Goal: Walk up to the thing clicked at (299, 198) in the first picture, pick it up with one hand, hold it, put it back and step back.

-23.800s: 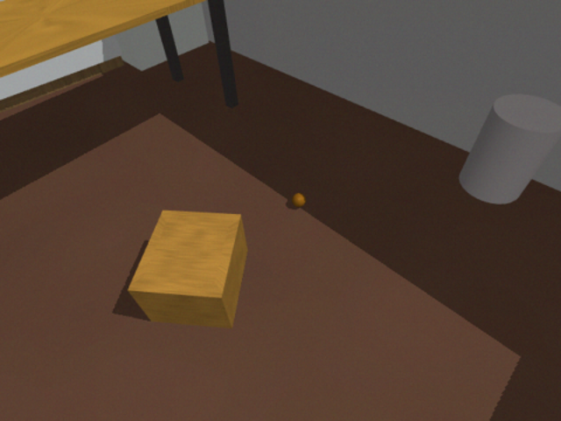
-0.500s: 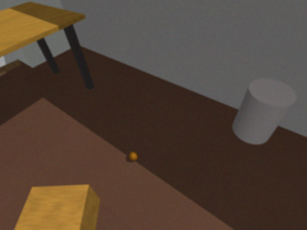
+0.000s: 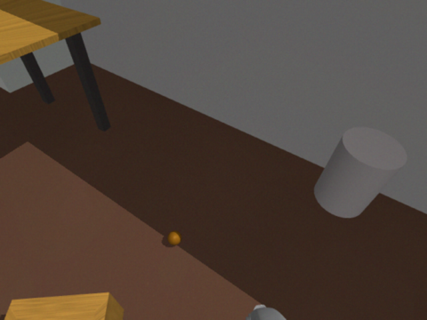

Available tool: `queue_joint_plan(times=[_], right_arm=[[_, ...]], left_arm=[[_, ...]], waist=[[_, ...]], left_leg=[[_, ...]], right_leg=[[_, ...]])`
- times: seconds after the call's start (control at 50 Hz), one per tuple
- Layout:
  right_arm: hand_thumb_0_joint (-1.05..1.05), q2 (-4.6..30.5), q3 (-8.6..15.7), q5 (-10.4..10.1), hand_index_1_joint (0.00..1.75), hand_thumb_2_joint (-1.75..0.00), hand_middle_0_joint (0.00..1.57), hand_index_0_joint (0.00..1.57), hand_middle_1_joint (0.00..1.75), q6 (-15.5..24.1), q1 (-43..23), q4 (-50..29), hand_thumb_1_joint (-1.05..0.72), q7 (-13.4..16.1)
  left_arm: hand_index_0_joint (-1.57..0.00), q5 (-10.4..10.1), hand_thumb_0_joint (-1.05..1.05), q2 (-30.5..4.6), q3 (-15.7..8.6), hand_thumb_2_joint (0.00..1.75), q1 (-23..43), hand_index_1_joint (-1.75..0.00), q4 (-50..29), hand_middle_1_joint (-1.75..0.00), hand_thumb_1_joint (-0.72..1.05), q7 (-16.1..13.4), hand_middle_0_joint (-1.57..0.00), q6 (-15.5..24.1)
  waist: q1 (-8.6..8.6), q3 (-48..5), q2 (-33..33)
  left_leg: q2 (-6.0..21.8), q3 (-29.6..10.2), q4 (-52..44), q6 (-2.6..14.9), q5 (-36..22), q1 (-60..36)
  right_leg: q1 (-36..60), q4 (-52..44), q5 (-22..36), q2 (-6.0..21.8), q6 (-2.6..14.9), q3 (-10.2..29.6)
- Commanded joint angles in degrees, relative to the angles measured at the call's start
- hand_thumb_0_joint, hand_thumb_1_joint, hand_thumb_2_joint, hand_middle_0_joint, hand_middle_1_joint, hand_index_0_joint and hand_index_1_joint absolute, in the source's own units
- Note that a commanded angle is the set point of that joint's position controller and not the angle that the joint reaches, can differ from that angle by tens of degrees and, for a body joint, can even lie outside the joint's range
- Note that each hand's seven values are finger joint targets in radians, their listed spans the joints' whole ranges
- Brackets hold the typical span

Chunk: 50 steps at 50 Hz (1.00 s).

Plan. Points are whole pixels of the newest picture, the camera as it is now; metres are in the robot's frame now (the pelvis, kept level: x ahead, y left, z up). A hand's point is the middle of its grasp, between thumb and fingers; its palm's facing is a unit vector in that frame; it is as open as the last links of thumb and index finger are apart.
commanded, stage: walk up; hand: left
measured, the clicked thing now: (174, 237) +0.63 +0.18 -0.74
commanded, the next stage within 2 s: none
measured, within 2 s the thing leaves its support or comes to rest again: neither
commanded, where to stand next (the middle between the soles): +0.25 -0.06 m, yaw +0 degrees
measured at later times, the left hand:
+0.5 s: hand (146, 259) +0.29 +0.17 -0.13, palm faces -0.05 -0.93 -0.36, open 7.3 cm
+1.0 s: hand (142, 291) +0.23 +0.18 -0.17, palm faces +0.00 -0.90 -0.44, open 7.3 cm
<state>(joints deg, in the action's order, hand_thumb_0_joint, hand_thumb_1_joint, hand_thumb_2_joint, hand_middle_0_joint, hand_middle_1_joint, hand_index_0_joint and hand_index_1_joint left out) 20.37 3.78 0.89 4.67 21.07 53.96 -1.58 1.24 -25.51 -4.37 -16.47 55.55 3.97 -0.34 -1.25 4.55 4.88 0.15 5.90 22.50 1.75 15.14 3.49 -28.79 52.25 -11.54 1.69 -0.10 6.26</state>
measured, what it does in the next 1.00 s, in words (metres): walks ahead: right foot, then left foot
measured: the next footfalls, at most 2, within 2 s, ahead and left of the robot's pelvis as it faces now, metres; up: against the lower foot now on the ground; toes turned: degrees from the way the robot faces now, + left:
right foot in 0.20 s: +0.23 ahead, -0.16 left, +0.00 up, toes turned -4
left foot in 0.64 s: +0.32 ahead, +0.03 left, +0.00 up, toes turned +1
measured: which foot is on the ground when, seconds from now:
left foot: down 0.00-0.26, up 0.28-0.62, down 0.64-0.98, up 1.00-1.00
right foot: up 0.00-0.18, down 0.20-0.68, up 0.70-0.92, down 0.94-1.00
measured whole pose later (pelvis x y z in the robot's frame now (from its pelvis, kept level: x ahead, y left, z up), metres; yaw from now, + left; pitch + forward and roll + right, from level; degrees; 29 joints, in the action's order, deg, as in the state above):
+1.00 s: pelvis +0.17 -0.10 -0.03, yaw +1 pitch -3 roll -3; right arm 22.9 2.7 1.4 -3.4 5.8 45.8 -1.0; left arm 0.9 -21.3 -2.5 -12.9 53.0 -1.6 1.1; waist 0.0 8.1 -4.9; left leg 2.3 -3.5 43.6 1.0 15.9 27.9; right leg -12.0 39.6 -24.9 -1.4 0.0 -2.6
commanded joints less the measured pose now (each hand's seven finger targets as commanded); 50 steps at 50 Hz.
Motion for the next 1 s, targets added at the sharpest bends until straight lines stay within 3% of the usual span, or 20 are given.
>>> queue_joint_plan(times=[0.0,0.14,0.2,0.24,0.26,0.32,0.36,0.44,0.54,0.6,0.62,0.66,0.68,0.76,0.86,0.9,0.92,0.94,0.96,0.98], right_arm=[[0.00,16.9,4.6,-0.3,0.30,-0.90,0.20,0.20,0.30,1.9,1.0,-5.9,-0.90,1.2],[0.00,17.5,4.3,-0.1,0.30,-0.90,0.20,0.20,0.30,0.5,2.8,-8.6,-0.90,1.4],[0.00,14.2,2.5,-0.7,0.30,-0.90,0.20,0.20,0.30,0.3,4.5,-10.4,-0.90,1.9],[0.00,13.0,1.6,-1.7,0.30,-0.90,0.20,0.20,0.30,0.2,5.5,-11.6,-0.90,2.2],[0.00,16.1,2.3,-1.2,0.30,-0.90,0.20,0.20,0.30,0.0,3.4,-10.7,-0.90,2.8],[0.00,13.4,2.0,-1.7,0.30,-0.90,0.20,0.20,0.30,-0.2,5.0,-8.7,-0.90,2.3],[0.00,12.6,1.8,-1.1,0.30,-0.90,0.20,0.20,0.30,-0.8,5.7,-8.3,-0.90,1.8],[0.00,10.4,1.2,-1.0,0.30,-0.90,0.20,0.20,0.30,-1.2,3.8,-8.7,-0.90,2.4],[0.00,10.5,1.0,-0.4,0.30,-0.90,0.20,0.20,0.30,-1.4,-0.6,-8.5,-0.90,3.1],[0.00,12.3,1.9,0.2,0.30,-0.90,0.20,0.20,0.30,-1.4,0.7,-7.9,-0.90,3.2],[0.00,15.8,2.6,0.7,0.30,-0.90,0.20,0.20,0.30,-1.6,-1.0,-8.7,-0.90,3.3],[0.00,18.6,2.8,0.0,0.30,-0.90,0.20,0.20,0.30,-2.0,-5.1,-10.8,-0.90,3.3],[0.00,18.5,2.9,0.0,0.30,-0.90,0.20,0.20,0.30,-2.0,-6.6,-10.7,-0.90,3.6],[0.00,15.9,2.0,-0.2,0.30,-0.90,0.20,0.20,0.30,-3.2,-11.1,-11.9,-0.90,3.4],[0.00,15.4,2.5,1.3,0.30,-0.90,0.20,0.20,0.30,-5.5,-10.7,-11.7,-0.90,1.8],[0.00,15.8,2.8,1.2,0.30,-0.90,0.20,0.20,0.30,-6.8,-12.8,-12.1,-0.90,1.1],[0.00,14.4,2.4,0.9,0.30,-0.90,0.20,0.20,0.30,-7.2,-14.6,-12.6,-0.90,0.9],[0.00,11.3,1.7,0.2,0.30,-0.90,0.20,0.20,0.30,-7.5,-14.8,-13.0,-0.90,0.7],[0.00,10.0,1.5,0.5,0.30,-0.90,0.20,0.20,0.30,-7.5,-17.0,-14.3,-0.90,0.7],[0.00,13.8,2.9,0.7,0.30,-0.90,0.20,0.20,0.30,-7.8,-18.6,-13.9,-0.90,1.5]], left_arm=[[-0.20,-0.1,0.00,-7.9,-1.6,0.90,6.4,-0.30,-7.0,-0.30,0.90,0.2,-0.20,1.5],[-0.20,0.0,0.00,-5.5,-1.4,0.90,10.0,-0.30,-10.3,-0.30,0.90,0.7,-0.20,2.1],[-0.20,0.3,0.00,-9.9,-4.1,0.90,-3.3,-0.30,-7.4,-0.30,0.90,-0.2,-0.20,3.1],[-0.20,-1.0,0.00,-16.1,-5.9,0.90,-9.5,-0.30,-7.4,-0.30,0.90,-1.2,-0.20,3.1],[-0.20,-1.4,0.00,-15.8,-5.8,0.90,-7.2,-0.30,-8.6,-0.30,0.90,-1.5,-0.20,2.8],[-0.20,-2.2,0.00,-9.8,-3.8,0.90,0.2,-0.30,-11.2,-0.30,0.90,-2.5,-0.20,2.7],[-0.20,-1.4,0.00,-8.8,-3.3,0.90,1.7,-0.30,-12.0,-0.30,0.90,-2.4,-0.20,3.1],[-0.20,-0.4,0.00,-7.2,-2.2,0.90,4.1,-0.30,-14.3,-0.30,0.90,-3.3,-0.20,3.4],[-0.20,-1.0,0.00,-8.4,-1.5,0.90,3.9,-0.30,-13.9,-0.30,0.90,-4.0,-0.20,1.7],[-0.20,-2.3,0.00,-8.4,-0.6,0.90,6.0,-0.30,-13.8,-0.30,0.90,-4.5,-0.20,0.6],[-0.20,-2.7,0.00,-7.2,-0.2,0.90,4.9,-0.30,-13.8,-0.30,0.90,-4.5,-0.20,0.3],[-0.20,-3.6,0.00,-6.6,-0.4,0.90,1.0,-0.30,-11.9,-0.30,0.90,-5.1,-0.20,-1.1],[-0.20,-3.1,0.00,-6.7,-0.2,0.90,0.2,-0.30,-10.9,-0.30,0.90,-5.6,-0.20,-1.5],[-0.20,-2.6,0.00,-8.0,-1.0,0.90,0.3,-0.30,-8.0,-0.30,0.90,-4.9,-0.20,-1.3],[-0.20,-2.0,0.00,-7.0,-0.9,0.90,-1.0,-0.30,-6.0,-0.30,0.90,-5.8,-0.20,0.9],[-0.20,-1.4,0.00,-6.8,-1.3,0.90,-5.1,-0.30,-3.5,-0.30,0.90,-6.3,-0.20,1.9],[-0.20,-0.8,0.00,-8.0,-1.6,0.90,-5.9,-0.30,-3.0,-0.30,0.90,-6.7,-0.20,2.4],[-0.20,0.5,0.00,-11.4,-2.2,0.90,-5.2,-0.30,-3.8,-0.30,0.90,-7.0,-0.20,3.2],[-0.20,1.2,0.00,-18.1,-3.8,0.90,-1.0,-0.30,-6.1,-0.30,0.90,-7.2,-0.20,3.4],[-0.20,1.6,0.00,-21.5,-4.2,0.90,2.4,-0.30,-7.5,-0.30,0.90,-7.5,-0.20,3.5]], waist=[[-1.70,4.5,-10.8],[-2.01,-0.3,-11.6],[4.92,-10.0,-0.8],[7.68,-13.9,12.9],[7.52,-10.7,8.9],[2.18,-3.5,1.6],[1.36,-1.1,2.6],[0.87,0.0,2.0],[2.66,-4.4,3.3],[-0.39,-7.2,-2.8],[0.51,-7.7,-11.3],[1.53,-10.2,-16.7],[1.53,-10.5,-17.4],[2.12,-10.0,-15.4],[0.64,-11.6,-16.8],[2.68,-10.5,-15.5],[3.56,-8.6,-13.2],[3.39,-5.7,-4.4],[3.44,-0.9,5.6],[4.44,0.6,7.0]], left_leg=[[14.3,-10.0,-11.0,6.46,-10.3,-0.4],[13.8,-5.9,0.3,7.11,-27.6,-2.4],[9.2,-3.2,23.7,4.11,-26.4,5.8],[-3.4,-2.6,45.6,0.46,14.7,28.5],[-0.1,-7.0,49.3,0.25,17.5,29.0],[2.3,-11.4,46.4,-0.13,10.5,23.7],[1.3,-9.2,42.3,-0.53,5.5,21.4],[0.8,-7.3,32.3,-3.24,2.7,19.6],[1.1,-4.6,19.4,-1.58,-3.3,15.3],[1.6,-7.2,8.5,1.09,-15.9,6.2],[8.2,-15.5,6.3,3.06,-28.3,5.5],[20.9,-31.7,1.9,14.72,-37.5,5.8],[22.6,-34.7,1.8,17.57,-33.9,6.6],[13.0,-18.8,3.4,11.01,-24.1,11.6],[11.1,-18.4,7.6,10.60,-16.5,4.1],[8.6,-15.7,11.9,8.76,-12.7,9.1],[7.2,-14.6,15.0,6.73,-10.5,14.2],[3.5,-12.4,22.1,3.43,-5.3,24.7],[-3.3,-10.8,28.1,-0.36,13.8,32.4],[-1.1,-17.5,37.6,-0.79,17.6,28.6]], right_leg=[[-5.5,-7.6,3.0,2.0,-0.03,-1.4],[6.5,-20.0,0.6,0.6,3.14,-9.6],[29.7,-25.7,1.5,0.3,6.49,-7.0],[43.1,-33.0,4.5,20.7,16.69,27.3],[38.0,-33.1,5.4,22.5,19.26,28.5],[22.4,-32.4,13.4,13.2,13.06,6.3],[16.4,-33.7,16.5,9.4,11.95,0.9],[13.2,-31.3,36.6,10.0,13.97,-4.9],[17.3,-23.2,36.1,11.5,11.71,-2.3],[11.7,-14.4,21.8,9.9,8.36,-2.5],[9.3,-10.0,12.4,5.6,5.32,-4.6],[8.6,7.0,-25.1,-4.3,1.49,-4.5],[8.4,10.7,-26.7,-2.4,1.50,-1.7],[9.2,10.6,-22.3,-3.3,1.75,-2.3],[9.8,-10.9,-18.9,-2.1,-0.33,-8.6],[17.3,-25.1,-7.4,-3.4,-0.06,-10.7],[19.4,-27.7,-4.6,-2.1,0.78,-7.9],[21.1,-31.9,-8.9,6.9,3.16,6.7],[14.8,-36.2,-6.6,21.2,10.33,23.2],[8.4,-35.7,1.1,27.2,17.30,29.1]])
